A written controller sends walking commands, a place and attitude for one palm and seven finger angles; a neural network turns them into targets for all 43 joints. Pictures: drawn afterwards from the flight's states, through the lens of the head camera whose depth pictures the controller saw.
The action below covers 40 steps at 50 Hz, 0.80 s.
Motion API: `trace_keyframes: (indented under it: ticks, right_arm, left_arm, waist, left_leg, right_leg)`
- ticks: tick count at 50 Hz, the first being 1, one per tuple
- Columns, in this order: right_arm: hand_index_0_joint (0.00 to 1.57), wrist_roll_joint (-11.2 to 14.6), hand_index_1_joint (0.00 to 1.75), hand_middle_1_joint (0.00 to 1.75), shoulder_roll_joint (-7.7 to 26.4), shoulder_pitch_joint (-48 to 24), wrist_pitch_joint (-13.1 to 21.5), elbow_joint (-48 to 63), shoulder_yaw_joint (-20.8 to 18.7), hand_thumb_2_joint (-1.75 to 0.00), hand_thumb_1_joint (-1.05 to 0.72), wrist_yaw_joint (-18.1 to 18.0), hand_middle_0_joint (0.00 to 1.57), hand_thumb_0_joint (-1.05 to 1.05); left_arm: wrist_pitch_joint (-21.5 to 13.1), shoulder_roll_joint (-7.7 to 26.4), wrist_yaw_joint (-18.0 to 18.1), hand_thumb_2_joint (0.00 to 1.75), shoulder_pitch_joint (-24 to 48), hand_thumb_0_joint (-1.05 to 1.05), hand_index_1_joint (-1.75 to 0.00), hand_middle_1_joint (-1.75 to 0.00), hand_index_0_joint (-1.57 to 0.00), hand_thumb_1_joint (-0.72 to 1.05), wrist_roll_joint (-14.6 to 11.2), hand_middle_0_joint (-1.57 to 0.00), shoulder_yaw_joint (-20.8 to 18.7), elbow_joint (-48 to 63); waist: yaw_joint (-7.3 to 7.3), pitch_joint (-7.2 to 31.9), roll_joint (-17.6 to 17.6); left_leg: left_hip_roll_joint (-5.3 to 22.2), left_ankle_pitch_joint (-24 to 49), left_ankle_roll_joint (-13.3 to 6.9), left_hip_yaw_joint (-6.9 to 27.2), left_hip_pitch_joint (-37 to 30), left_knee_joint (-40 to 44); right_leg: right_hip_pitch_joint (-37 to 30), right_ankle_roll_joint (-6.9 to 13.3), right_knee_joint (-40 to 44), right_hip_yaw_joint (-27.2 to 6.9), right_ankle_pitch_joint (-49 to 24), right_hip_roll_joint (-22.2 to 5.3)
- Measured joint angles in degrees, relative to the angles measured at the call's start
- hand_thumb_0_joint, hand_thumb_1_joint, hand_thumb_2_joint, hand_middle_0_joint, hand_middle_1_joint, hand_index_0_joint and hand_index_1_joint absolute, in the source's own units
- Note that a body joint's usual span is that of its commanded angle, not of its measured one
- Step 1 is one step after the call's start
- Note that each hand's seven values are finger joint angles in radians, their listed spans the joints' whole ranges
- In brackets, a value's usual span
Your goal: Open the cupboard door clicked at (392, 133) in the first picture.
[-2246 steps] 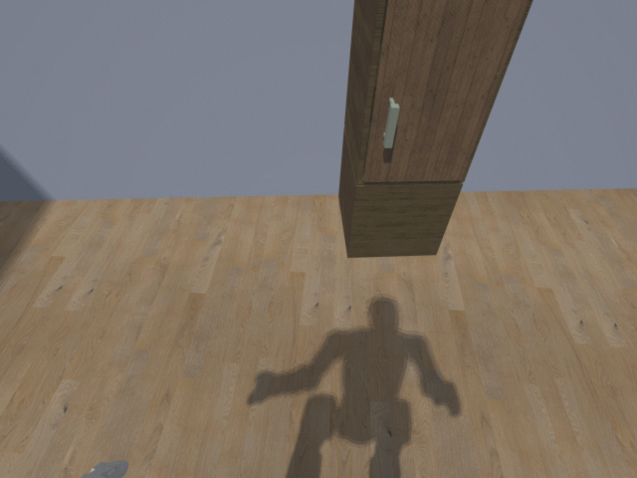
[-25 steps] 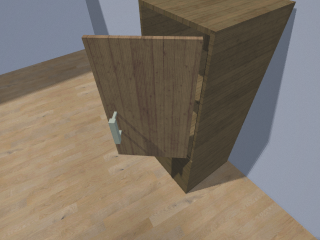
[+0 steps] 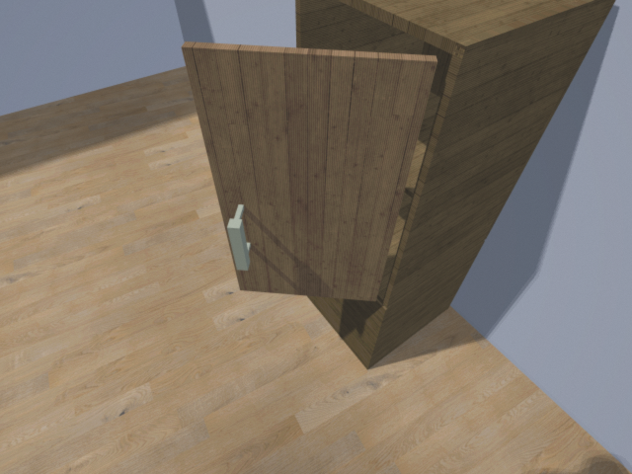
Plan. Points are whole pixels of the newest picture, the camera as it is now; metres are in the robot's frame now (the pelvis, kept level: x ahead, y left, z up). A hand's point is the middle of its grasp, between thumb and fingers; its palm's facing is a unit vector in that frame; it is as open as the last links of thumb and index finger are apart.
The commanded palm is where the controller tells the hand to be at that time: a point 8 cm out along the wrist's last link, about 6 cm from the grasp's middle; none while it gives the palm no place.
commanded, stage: come to a stop and stand still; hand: left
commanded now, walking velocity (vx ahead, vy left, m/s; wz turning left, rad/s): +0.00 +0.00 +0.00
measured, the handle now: (241, 237) +0.55 +0.18 -0.10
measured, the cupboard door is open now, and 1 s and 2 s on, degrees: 49 49 49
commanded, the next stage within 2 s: look again from close up in 0.40 s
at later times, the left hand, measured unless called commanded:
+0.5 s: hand out of the picture +0.03 +0.22 -0.17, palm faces -0.03 -0.98 -0.20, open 7.4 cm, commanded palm none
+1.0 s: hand out of the picture +0.03 +0.20 -0.17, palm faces -0.03 -0.98 -0.18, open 7.3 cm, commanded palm none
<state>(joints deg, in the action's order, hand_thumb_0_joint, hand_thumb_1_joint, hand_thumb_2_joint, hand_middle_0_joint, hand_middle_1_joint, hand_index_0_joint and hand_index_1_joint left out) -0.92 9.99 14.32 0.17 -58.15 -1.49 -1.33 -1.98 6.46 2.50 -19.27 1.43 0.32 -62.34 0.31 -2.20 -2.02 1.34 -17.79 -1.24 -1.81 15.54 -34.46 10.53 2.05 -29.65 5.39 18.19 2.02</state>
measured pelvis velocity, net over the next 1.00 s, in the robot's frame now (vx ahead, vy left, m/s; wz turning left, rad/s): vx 0.02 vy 0.03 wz -0.04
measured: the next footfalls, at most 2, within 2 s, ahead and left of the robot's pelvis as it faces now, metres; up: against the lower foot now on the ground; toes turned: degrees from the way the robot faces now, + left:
none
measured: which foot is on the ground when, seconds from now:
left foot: down 0.00-1.00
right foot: down 0.00-1.00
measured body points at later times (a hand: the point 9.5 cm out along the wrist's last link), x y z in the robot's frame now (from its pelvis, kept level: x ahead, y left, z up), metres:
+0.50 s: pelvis +0.01 +0.04 +0.01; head +0.04 +0.04 +0.46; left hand +0.04 +0.27 -0.15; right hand +0.01 -0.19 -0.15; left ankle +0.01 +0.09 -0.73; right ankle -0.02 -0.10 -0.73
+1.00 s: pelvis +0.02 +0.03 +0.01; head +0.04 +0.03 +0.46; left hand +0.03 +0.25 -0.16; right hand +0.03 -0.20 -0.15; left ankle +0.01 +0.09 -0.73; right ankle -0.02 -0.10 -0.73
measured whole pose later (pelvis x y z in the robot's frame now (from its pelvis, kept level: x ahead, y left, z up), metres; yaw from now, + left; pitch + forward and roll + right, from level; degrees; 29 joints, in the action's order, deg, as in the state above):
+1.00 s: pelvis +0.02 +0.03 +0.01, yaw -2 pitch -1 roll +0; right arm -0.9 9.3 12.9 1.5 -64.6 0.6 -1.9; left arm -0.3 9.6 2.0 -14.9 1.0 0.7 -63.9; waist -0.6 -2.8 1.3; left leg -2.8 -15.2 -4.2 -5.6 9.5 -25.0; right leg 8.1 -0.9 -26.3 1.7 17.6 -1.9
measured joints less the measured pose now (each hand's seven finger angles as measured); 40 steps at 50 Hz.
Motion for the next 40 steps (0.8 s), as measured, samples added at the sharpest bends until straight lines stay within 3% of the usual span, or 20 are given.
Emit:
trace_keyframes:
  ticks: [6,14,40]
  right_arm:
    - [0.20,-0.42,0.30,0.30,-0.01,1.49,0.44,-0.34,0.99,-0.90,-0.96,-0.33,0.20,0.01]
    - [0.20,-0.41,0.30,0.30,-0.25,1.87,0.82,-1.62,1.98,-0.90,-0.95,-0.16,0.20,0.01]
    - [0.20,0.00,0.30,0.30,-0.89,-0.81,1.39,-5.80,2.14,-0.90,-0.92,-0.62,0.20,0.00]
  left_arm:
    - [1.28,1.76,-0.18,0.90,2.18,0.01,-0.30,-0.30,-0.20,0.91,-0.09,-0.20,-0.43,1.25]
    - [1.63,3.84,-0.51,0.90,4.21,0.01,-0.30,-0.30,-0.20,0.91,-0.20,-0.20,-0.52,1.99]
    - [1.91,2.79,-0.42,0.90,4.70,0.01,-0.30,-0.30,-0.20,0.91,-0.48,-0.20,0.36,-1.12]
  waist:
    - [-0.94,1.44,1.03]
    - [-0.69,0.74,2.02]
    - [-0.79,-0.74,3.58]
  left_leg:
    - [-2.72,0.61,-2.48,-1.98,-1.67,2.68]
    - [-4.68,2.86,-3.74,-3.33,-2.76,7.19]
    - [-4.59,2.21,-3.50,-3.96,-5.67,8.86]
  right_leg:
    - [-0.03,-1.92,-0.29,-1.76,0.24,-2.78]
    - [0.58,-3.07,1.04,-3.12,-0.66,-4.63]
    - [-2.00,-3.47,2.61,-3.87,-0.26,-4.45]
